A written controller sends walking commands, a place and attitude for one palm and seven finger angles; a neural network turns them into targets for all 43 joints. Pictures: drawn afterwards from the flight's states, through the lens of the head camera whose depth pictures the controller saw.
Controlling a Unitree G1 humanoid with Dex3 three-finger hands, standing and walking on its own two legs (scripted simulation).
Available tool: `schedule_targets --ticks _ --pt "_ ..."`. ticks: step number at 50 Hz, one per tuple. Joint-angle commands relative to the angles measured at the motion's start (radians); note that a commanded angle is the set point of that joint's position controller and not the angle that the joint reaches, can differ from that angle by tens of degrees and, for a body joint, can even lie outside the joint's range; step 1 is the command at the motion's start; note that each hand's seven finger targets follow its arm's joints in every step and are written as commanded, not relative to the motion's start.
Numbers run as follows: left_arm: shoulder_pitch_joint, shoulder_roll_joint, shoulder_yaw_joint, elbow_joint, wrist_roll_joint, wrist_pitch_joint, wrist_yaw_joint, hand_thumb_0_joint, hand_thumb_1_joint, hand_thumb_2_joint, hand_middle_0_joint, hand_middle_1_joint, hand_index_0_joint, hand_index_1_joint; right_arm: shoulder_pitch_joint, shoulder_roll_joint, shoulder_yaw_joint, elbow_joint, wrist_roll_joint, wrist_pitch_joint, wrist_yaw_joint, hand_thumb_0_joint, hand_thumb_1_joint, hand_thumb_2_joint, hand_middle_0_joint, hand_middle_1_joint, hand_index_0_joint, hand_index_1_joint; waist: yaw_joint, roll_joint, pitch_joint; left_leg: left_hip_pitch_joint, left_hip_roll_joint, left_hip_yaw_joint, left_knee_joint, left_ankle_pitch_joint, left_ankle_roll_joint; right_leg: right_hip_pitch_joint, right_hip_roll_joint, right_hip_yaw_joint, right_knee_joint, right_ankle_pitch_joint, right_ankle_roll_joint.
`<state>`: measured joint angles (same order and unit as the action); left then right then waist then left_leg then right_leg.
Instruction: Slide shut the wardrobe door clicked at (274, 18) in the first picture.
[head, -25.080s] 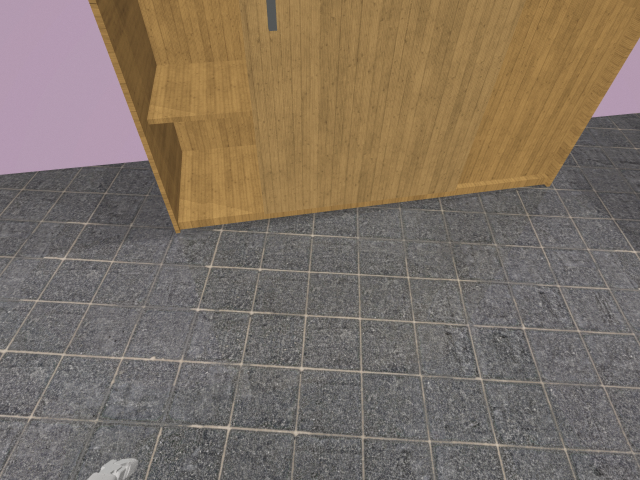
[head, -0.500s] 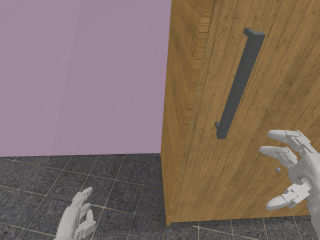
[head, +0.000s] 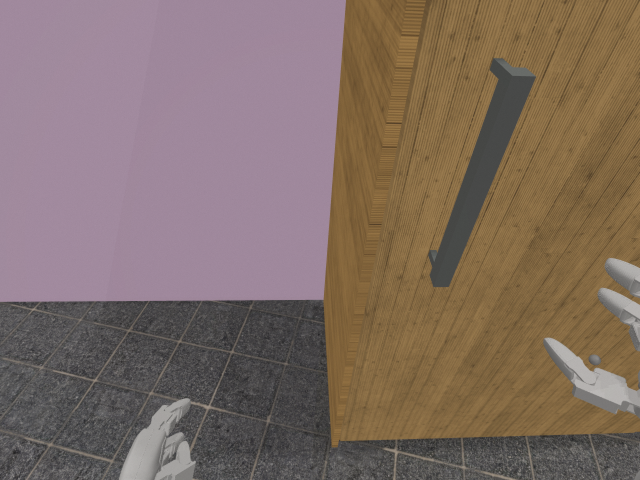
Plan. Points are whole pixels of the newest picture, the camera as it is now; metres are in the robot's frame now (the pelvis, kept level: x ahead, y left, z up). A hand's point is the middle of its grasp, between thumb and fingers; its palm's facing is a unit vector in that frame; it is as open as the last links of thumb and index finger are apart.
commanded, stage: draw the hand back to the body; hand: right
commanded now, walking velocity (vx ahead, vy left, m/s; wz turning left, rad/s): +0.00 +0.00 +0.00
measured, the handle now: (465, 189) +0.41 -0.18 +0.20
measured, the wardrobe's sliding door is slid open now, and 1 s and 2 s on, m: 0.00 0.00 0.00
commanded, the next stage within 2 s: step back with the hand held close in 0.56 s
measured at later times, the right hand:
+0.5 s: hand (600, 370) +0.19 -0.26 +0.15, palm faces +0.44 +0.83 -0.35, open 7.5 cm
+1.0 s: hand (589, 362) +0.20 -0.25 +0.15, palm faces +0.31 +0.82 -0.48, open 7.4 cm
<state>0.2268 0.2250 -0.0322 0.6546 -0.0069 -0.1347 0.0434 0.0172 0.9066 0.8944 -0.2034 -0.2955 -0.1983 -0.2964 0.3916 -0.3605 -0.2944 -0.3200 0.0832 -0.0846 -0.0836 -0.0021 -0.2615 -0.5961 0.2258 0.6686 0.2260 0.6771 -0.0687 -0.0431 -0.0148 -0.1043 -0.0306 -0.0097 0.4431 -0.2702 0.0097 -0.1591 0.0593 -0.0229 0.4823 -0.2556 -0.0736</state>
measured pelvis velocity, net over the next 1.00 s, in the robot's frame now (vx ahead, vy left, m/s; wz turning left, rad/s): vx -0.01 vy -0.01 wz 0.04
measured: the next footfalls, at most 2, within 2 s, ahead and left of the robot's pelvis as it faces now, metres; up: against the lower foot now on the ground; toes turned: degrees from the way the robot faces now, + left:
left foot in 1.84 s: -0.13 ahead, +0.12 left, +0.00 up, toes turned +0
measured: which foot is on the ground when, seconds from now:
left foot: down 0.00-1.00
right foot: down 0.00-1.00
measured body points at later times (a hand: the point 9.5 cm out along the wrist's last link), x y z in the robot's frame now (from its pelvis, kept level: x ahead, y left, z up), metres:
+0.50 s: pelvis +0.00 +0.01 +0.00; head -0.03 +0.02 +0.45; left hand +0.19 +0.22 -0.07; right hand +0.16 -0.30 +0.17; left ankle -0.01 +0.12 -0.74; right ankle +0.01 -0.06 -0.74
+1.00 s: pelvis -0.01 -0.01 +0.00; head +0.00 +0.00 +0.45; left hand +0.16 +0.24 -0.07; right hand +0.18 -0.30 +0.17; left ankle -0.01 +0.12 -0.74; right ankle +0.01 -0.06 -0.74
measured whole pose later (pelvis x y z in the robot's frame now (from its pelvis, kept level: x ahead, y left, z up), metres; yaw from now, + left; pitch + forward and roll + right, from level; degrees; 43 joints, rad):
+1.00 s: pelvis -0.01 -0.01 +0.00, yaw +3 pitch +0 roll +1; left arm 0.19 0.24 0.01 0.56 -0.01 -0.02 0.07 0.02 0.91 0.89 -0.20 -0.30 -0.20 -0.30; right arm 0.52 -0.41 -0.36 -0.42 0.05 -0.16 -0.09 0.01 -0.89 -0.90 0.21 0.30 0.21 0.30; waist -0.02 -0.02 0.00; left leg -0.22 -0.03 -0.05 0.43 -0.22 0.00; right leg -0.24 0.05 -0.07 0.44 -0.21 -0.09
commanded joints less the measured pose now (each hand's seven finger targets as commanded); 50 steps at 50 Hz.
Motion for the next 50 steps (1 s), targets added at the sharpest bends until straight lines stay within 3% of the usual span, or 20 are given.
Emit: schedule_targets --ticks 1,3,9,12,17,18,31,33,34,35,36,37,38,40,42,44,46,50 --pt "-0.145 0.125 0.053 -0.174 -0.003 -0.043 0.008 0.0 0.9 0.9 -0.2 -0.3 -0.2 -0.3 -0.087 -0.187 -0.124 -0.23 0.0 -0.069 -0.012 0.0 -0.61 -0.76 0.21 0.47 0.21 0.47 -0.003 -0.02 -0.058 -0.055 0.035 0.003 -0.068 0.162 0.031 0.058 -0.111 0.1 -0.094 0.219 0.078" --pt "-0.142 0.124 0.055 -0.18 -0.003 -0.037 0.006 0.0 0.9 0.9 -0.2 -0.3 -0.2 -0.3 -0.072 -0.19 -0.134 -0.245 0.002 -0.068 -0.013 0.0 -0.682 -0.795 0.207 0.427 0.207 0.427 -0.005 -0.033 -0.075 -0.048 0.036 0.002 -0.066 0.176 0.03 0.069 -0.11 0.096 -0.089 0.244 0.08" --pt "-0.149 0.121 0.054 -0.184 -0.005 -0.023 0.009 0.0 0.9 0.9 -0.2 -0.3 -0.2 -0.3 -0.067 -0.19 -0.138 -0.255 0.002 -0.062 -0.015 0.0 -0.9 -0.9 0.2 0.3 0.2 0.3 -0.002 -0.039 -0.039 -0.059 0.033 0.002 -0.078 0.156 0.03 0.06 -0.109 0.098 -0.098 0.213 0.079" --pt "-0.147 0.121 0.053 -0.181 -0.002 -0.023 0.012 0.0 0.9 0.9 -0.2 -0.3 -0.2 -0.3 -0.076 -0.188 -0.131 -0.26 -0.002 -0.059 -0.018 0.0 -0.9 -0.9 0.2 0.3 0.2 0.3 0.001 -0.059 -0.045 -0.058 0.034 0.0 -0.083 0.157 0.031 0.068 -0.105 0.093 -0.098 0.208 0.077" --pt "-0.154 0.12 0.053 -0.182 -0.002 -0.017 0.016 0.0 0.9 0.9 -0.2 -0.3 -0.2 -0.3 -0.08 -0.186 -0.129 -0.242 0.002 -0.053 -0.019 0.0 -0.9 -0.9 0.2 0.3 0.2 0.3 0.001 -0.003 -0.038 -0.057 0.034 -0.004 -0.095 0.144 0.028 0.063 -0.101 0.086 -0.097 0.178 0.063" --pt "-0.156 0.12 0.053 -0.184 -0.001 -0.018 0.017 0.0 0.9 0.9 -0.2 -0.3 -0.2 -0.3 -0.088 -0.187 -0.128 -0.262 0.0 -0.053 -0.019 0.0 -0.9 -0.9 0.2 0.3 0.2 0.3 0.0 -0.036 -0.047 -0.053 0.035 -0.006 -0.094 0.148 0.03 0.068 -0.098 0.084 -0.096 0.181 0.063" --pt "-0.166 0.113 0.054 -0.18 0.001 -0.018 0.022 0.0 0.9 0.9 -0.2 -0.3 -0.2 -0.3 -0.078 -0.2 -0.143 -0.246 0.002 -0.054 -0.016 0.0 -0.9 -0.9 0.2 0.3 0.2 0.3 -0.005 -0.013 -0.035 -0.045 0.036 -0.017 -0.126 0.138 0.028 0.07 -0.088 0.065 -0.096 0.165 0.048" --pt "-0.163 0.112 0.053 -0.18 0.003 -0.021 0.022 0.0 0.9 0.9 -0.2 -0.3 -0.2 -0.3 -0.07 -0.199 -0.144 -0.256 0.003 -0.057 -0.017 0.0 -0.9 -0.9 0.2 0.3 0.2 0.3 -0.006 -0.038 -0.045 -0.037 0.039 -0.015 -0.121 0.152 0.028 0.076 -0.086 0.063 -0.095 0.175 0.048" --pt "-0.171 0.116 0.054 -0.188 0.001 -0.026 0.024 0.0 0.9 0.9 -0.2 -0.3 -0.2 -0.3 -0.139 -0.256 -0.187 -0.342 0.005 -0.066 -0.025 0.0 -0.9 -0.9 0.2 0.3 0.2 0.3 -0.011 -0.059 -0.085 -0.019 0.041 -0.026 -0.124 0.177 0.03 0.087 -0.084 0.06 -0.089 0.192 0.046" --pt "-0.174 0.121 0.04 -0.223 -0.01 -0.017 0.027 0.0 0.9 0.9 -0.2 -0.3 -0.2 -0.3 -0.295 -0.393 -0.326 -0.421 -0.004 -0.129 -0.04 0.0 -0.9 -0.9 0.2 0.3 0.2 0.3 0.026 -0.032 0.023 -0.127 0.093 -0.164 -0.189 0.242 0.026 0.029 -0.089 0.083 -0.061 0.085 0.021" --pt "-0.162 0.103 0.036 -0.188 -0.004 -0.004 0.032 0.0 0.9 0.9 -0.2 -0.3 -0.2 -0.3 -0.277 -0.366 -0.31 -0.344 -0.005 -0.15 -0.039 0.0 -0.9 -0.9 0.2 0.3 0.2 0.3 0.039 0.002 0.056 -0.162 0.121 -0.18 -0.207 0.242 0.033 0.02 -0.081 0.093 -0.042 0.063 0.022" --pt "-0.154 0.108 0.042 -0.168 0.003 0.007 0.03 0.0 0.9 0.9 -0.2 -0.3 -0.2 -0.3 -0.128 -0.262 -0.24 -0.213 -0.011 -0.143 -0.029 0.0 -0.9 -0.9 0.2 0.3 0.2 0.3 0.045 0.078 0.056 -0.195 0.132 -0.185 -0.209 0.247 0.033 0.035 -0.083 0.093 -0.019 0.075 0.021" --pt "-0.147 0.116 0.052 -0.181 0.003 0.017 0.024 0.0 0.9 0.9 -0.2 -0.3 -0.2 -0.3 -0.043 -0.201 -0.187 -0.176 -0.019 -0.136 -0.019 0.0 -0.9 -0.9 0.2 0.3 0.2 0.3 0.043 0.084 0.019 -0.196 0.139 -0.178 -0.197 0.27 0.027 0.052 -0.088 0.086 -0.009 0.103 0.018" --pt "-0.137 0.128 0.065 -0.206 0.0 0.033 0.022 0.0 0.9 0.9 -0.2 -0.3 -0.2 -0.3 0.026 -0.17 -0.153 -0.19 -0.024 -0.137 -0.014 0.0 -0.9 -0.9 0.2 0.3 0.2 0.3 0.041 0.026 -0.058 -0.161 0.137 -0.149 -0.151 0.328 0.012 0.069 -0.106 0.074 -0.029 0.176 0.016" --pt "-0.137 0.134 0.071 -0.223 -0.002 0.045 0.025 0.0 0.9 0.9 -0.2 -0.3 -0.2 -0.3 0.057 -0.185 -0.164 -0.227 -0.027 -0.14 -0.019 0.0 -0.9 -0.9 0.2 0.3 0.2 0.3 0.035 -0.013 -0.124 -0.117 0.117 -0.106 -0.089 0.376 0.001 0.08 -0.128 0.076 -0.063 0.29 0.018" --pt "-0.14 0.135 0.075 -0.239 -0.002 0.058 0.029 0.0 0.9 0.9 -0.2 -0.3 -0.2 -0.3 0.064 -0.218 -0.194 -0.275 -0.03 -0.145 -0.027 0.0 -0.9 -0.9 0.2 0.3 0.2 0.3 0.031 0.009 -0.157 -0.096 0.095 -0.085 -0.054 0.373 -0.005 0.068 -0.143 0.089 -0.08 0.351 0.018" --pt "-0.146 0.132 0.079 -0.253 -0.001 0.068 0.035 0.0 0.9 0.9 -0.2 -0.3 -0.2 -0.3 0.089 -0.265 -0.244 -0.298 -0.031 -0.146 -0.035 0.0 -0.9 -0.9 0.2 0.3 0.2 0.3 0.025 0.021 -0.169 -0.078 0.083 -0.078 -0.029 0.375 -0.005 0.042 -0.15 0.1 -0.083 0.384 0.016" --pt "-0.139 0.133 0.083 -0.276 0.0 0.079 0.038 0.0 0.9 0.9 -0.2 -0.3 -0.2 -0.3 0.116 -0.274 -0.272 -0.35 -0.033 -0.159 -0.038 0.0 -0.9 -0.9 0.2 0.3 0.2 0.3 0.024 -0.024 -0.163 -0.04 0.064 -0.082 0.032 0.343 -0.003 -0.049 -0.168 0.13 -0.107 0.356 0.011"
